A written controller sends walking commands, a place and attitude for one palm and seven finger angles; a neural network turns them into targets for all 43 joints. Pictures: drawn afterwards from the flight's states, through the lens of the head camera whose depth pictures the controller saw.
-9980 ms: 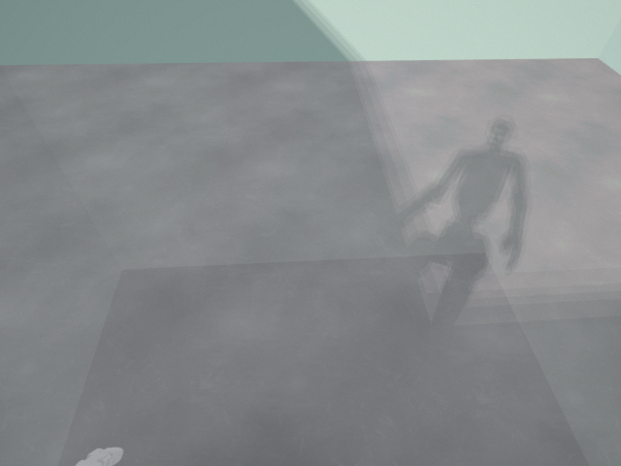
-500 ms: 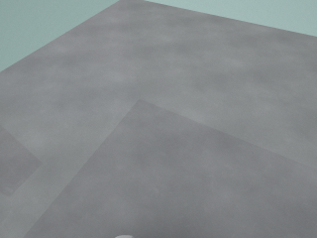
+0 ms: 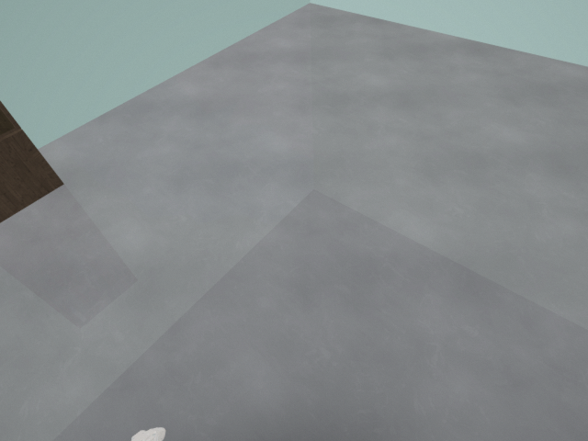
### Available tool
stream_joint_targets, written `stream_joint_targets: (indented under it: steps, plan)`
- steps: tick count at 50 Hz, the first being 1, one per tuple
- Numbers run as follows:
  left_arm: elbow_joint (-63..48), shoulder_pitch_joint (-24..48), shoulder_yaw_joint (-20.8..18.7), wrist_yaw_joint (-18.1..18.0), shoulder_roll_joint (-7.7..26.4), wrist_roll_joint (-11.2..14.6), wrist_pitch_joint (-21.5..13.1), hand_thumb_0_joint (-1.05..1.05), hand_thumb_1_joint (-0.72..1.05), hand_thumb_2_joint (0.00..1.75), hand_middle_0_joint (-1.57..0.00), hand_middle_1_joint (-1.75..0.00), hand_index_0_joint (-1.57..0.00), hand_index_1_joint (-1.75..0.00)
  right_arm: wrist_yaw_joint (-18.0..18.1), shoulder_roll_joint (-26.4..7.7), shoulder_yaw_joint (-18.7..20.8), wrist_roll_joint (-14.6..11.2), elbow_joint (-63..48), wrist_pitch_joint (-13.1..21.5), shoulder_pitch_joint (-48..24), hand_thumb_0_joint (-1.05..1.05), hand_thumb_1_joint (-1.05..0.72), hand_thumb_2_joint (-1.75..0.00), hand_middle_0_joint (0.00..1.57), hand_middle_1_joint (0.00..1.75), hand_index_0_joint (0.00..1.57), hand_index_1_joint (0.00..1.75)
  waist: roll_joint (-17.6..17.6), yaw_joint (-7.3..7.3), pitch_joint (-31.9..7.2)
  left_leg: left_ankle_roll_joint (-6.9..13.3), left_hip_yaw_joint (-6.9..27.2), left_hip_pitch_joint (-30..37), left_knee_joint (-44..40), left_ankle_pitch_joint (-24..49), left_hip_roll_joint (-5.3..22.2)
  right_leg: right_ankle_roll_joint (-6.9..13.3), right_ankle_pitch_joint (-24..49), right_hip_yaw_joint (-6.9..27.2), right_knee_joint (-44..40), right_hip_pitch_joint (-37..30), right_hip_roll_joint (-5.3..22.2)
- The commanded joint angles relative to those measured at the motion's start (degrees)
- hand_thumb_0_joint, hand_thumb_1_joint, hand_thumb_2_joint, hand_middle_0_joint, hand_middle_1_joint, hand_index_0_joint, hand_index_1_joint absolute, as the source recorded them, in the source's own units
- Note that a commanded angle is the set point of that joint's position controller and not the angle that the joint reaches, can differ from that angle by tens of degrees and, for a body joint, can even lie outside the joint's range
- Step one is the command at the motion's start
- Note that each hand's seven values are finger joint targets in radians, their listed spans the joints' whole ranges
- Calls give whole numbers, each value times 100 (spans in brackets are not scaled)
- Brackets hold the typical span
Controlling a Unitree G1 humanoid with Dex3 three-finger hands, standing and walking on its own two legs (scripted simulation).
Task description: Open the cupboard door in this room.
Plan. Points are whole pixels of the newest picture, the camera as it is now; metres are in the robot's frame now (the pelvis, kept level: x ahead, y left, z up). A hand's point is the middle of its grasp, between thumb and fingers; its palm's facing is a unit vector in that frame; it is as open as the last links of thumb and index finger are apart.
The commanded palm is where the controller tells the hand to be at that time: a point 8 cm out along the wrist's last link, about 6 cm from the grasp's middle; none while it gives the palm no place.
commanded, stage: turn or walk to find it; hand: left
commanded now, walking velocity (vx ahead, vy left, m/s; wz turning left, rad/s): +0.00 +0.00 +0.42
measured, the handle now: out of the picture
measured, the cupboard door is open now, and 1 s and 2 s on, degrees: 0 0 0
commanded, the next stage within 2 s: stand and wait in 0.84 s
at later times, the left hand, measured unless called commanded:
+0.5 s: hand out of the picture -0.05 +0.25 -0.18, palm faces +0.27 -0.93 -0.25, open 7.4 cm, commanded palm none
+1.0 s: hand out of the picture -0.05 +0.19 -0.14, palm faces +0.42 -0.86 -0.28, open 7.4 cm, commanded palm none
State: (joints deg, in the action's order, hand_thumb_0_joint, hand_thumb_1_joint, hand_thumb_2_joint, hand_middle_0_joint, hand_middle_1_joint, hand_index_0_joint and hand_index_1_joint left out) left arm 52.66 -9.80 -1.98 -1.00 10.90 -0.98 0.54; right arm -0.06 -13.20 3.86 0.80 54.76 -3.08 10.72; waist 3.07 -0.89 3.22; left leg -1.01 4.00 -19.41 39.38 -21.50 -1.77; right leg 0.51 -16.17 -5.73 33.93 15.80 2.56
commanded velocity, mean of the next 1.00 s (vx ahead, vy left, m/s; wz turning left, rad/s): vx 0.00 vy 0.00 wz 0.34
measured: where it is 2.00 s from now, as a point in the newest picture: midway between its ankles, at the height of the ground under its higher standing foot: outside the picture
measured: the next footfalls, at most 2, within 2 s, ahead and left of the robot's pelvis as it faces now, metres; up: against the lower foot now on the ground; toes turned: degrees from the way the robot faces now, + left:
left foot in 0.40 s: -0.02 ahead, +0.15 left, +0.00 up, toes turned +16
right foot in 0.80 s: +0.04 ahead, -0.09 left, +0.00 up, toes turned +15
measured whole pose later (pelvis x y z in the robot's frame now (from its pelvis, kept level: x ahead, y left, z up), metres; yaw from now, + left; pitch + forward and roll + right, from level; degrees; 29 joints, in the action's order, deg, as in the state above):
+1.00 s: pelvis -0.04 -0.01 +0.01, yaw +25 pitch -1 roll +2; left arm 54.0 -12.5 -1.4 -1.4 9.0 -1.5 0.3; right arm -0.5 -14.4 4.7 1.0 56.6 -4.2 11.5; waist 2.4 -0.4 3.4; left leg -2.3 1.6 -25.7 61.1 -22.9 0.1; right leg 1.6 -15.9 -8.3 29.3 12.6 4.5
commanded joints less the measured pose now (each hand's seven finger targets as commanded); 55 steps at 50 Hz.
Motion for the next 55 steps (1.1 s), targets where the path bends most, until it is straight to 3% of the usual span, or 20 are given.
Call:
stream_joint_targets:
  steps: [1,3,4,14,18,19,20,21,22,26,34,37,38,39,40,41,43,45,53,55]
  plan:
    - [-376,-204,-339,-113,1190,-15,-53,0,90,90,-20,-30,-20,-30,-49,-637,239,38,-454,-3,-195,0,-90,-90,20,30,20,30,-1208,145,113,17,162,-1152,2840,-602,213,799,-105,1944,-2121,46,2089]
    - [-479,140,-253,-96,964,-22,-98,0,90,90,-20,-30,-20,-30,-105,-494,194,67,-237,-27,202,0,-90,-90,20,30,20,30,-1091,-64,-28,-111,-55,-1109,3053,2,272,532,427,926,-1849,-150,1558]
    - [-459,43,-248,-98,922,-25,-119,0,90,90,-20,-30,-20,-30,-112,-482,184,56,-214,-24,217,0,-90,-90,20,30,20,30,-1213,-8,-95,-166,-134,-1090,3008,72,301,525,679,765,-1800,-290,1527]
    - [-49,-684,-366,-83,1308,-92,-65,0,90,90,-20,-30,-20,-30,-81,-281,24,-33,-296,78,-331,0,-90,-90,20,30,20,30,-1439,416,-426,-217,-783,-424,624,-584,369,794,2227,371,-1254,-1084,1892]
    - [18,-511,-381,-59,1241,-14,7,0,90,90,-20,-30,-20,-30,-51,-406,35,-24,-137,195,274,0,-90,-90,20,30,20,30,-1106,45,-676,-75,-918,965,-1472,852,370,235,1896,-139,-293,-501,1658]
    - [-85,-556,-350,-36,1008,39,51,0,90,90,-20,-30,-20,-30,-43,-807,117,8,-133,254,449,0,-90,-90,20,30,20,30,-25,-64,-795,206,63,1662,-1952,1531,1082,-111,834,-434,601,354,1204]
    - [-317,-418,-240,7,638,46,76,0,90,90,-20,-30,-20,-30,-17,-1327,235,44,-161,257,605,0,-90,-90,20,30,20,30,1438,-164,-625,868,1599,1949,-2167,3152,2364,-473,-1698,-511,1666,1655,542]
    - [-441,14,-189,-20,711,-18,141,0,90,90,-20,-30,-20,-30,13,-1415,243,38,-81,222,806,0,-90,-90,20,30,20,30,1036,-331,-550,1207,1622,1446,-2202,2988,2579,-425,-1993,-14,2366,1516,494]
    - [-382,192,-219,-35,625,-12,166,0,90,90,-20,-30,-20,-30,78,-1293,228,57,-38,245,667,0,-90,-90,20,30,20,30,1251,-278,-466,1193,1520,1289,-2206,2863,2316,-431,-1799,247,2728,1687,474]
    - [-70,-151,-235,57,694,24,122,0,90,90,-20,-30,-20,-30,120,-933,87,33,-228,291,-46,0,-90,-90,20,30,20,30,542,57,-352,983,629,1127,-2012,3228,1613,-479,-868,334,2759,1414,382]
    - [-264,-42,-183,3,562,55,100,0,90,90,-20,-30,-20,-30,78,-998,188,78,-273,200,69,0,-90,-90,20,30,20,30,560,-52,-425,1059,1130,1017,-1876,2999,1506,-461,-987,277,1071,648,68]
    - [-151,-538,-195,-17,627,64,22,0,90,90,-20,-30,-20,-30,53,-956,208,51,-338,172,-95,0,-90,-90,20,30,20,30,547,189,-580,848,1132,616,-1477,2835,1256,-424,-121,174,-330,-280,-46]
    - [-111,-720,-224,-36,746,47,-28,0,90,90,-20,-30,-20,-30,37,-848,204,14,-375,172,-119,0,-90,-90,20,30,20,30,243,282,-611,610,1006,196,-1166,2301,1009,-393,430,259,-1063,-894,95]
    - [-117,-823,-297,-78,1103,-28,-88,0,90,90,-20,-30,-20,-30,6,-544,165,-34,-441,182,-10,0,-90,-90,20,30,20,30,-790,308,-705,262,467,-660,-360,1179,489,-110,552,1179,-1542,-1595,1053]
    - [-178,-825,-378,-94,1525,-76,-100,0,90,90,-20,-30,-20,-30,-12,-309,115,-25,-631,178,-142,0,-90,-90,20,30,20,30,-1987,378,-439,-46,-206,-1373,826,-905,-197,568,1152,2350,-1805,-1454,2286]
    - [-228,-754,-428,-124,1472,-25,-105,0,90,90,-20,-30,-20,-30,11,-590,194,32,-628,78,-223,0,-90,-90,20,30,20,30,-2024,436,-455,-18,96,-1241,1882,-1188,74,906,1054,2376,-1921,-825,2530]
    - [-332,-207,-319,-107,1105,-21,-95,0,90,90,-20,-30,-20,-30,-38,-537,215,38,-399,17,-200,0,-90,-90,20,30,20,30,-1110,141,15,-27,133,-1196,2867,-543,214,805,817,1678,-1835,-214,1911]
    - [-369,29,-243,-94,921,-34,-134,0,90,90,-20,-30,-20,-30,-70,-392,167,45,-195,-3,182,0,-90,-90,20,30,20,30,-1102,-28,-105,-116,-45,-1004,2895,-73,254,606,1053,937,-1700,-230,1518]
    - [213,-782,-253,-85,1082,-84,-132,0,90,90,-20,-30,-20,-30,0,-159,-40,-23,-53,127,-228,0,-90,-90,20,30,20,30,-1443,394,-329,-179,-616,-247,413,-444,307,825,2495,842,-1378,-1001,1489]
    - [350,-783,-223,-84,1079,-60,-112,0,90,90,-20,-30,-20,-30,39,-116,-89,-36,69,179,-75,0,-90,-90,20,30,20,30,-1336,316,-464,-151,-735,227,-403,-90,254,732,2565,799,-1208,-978,1376]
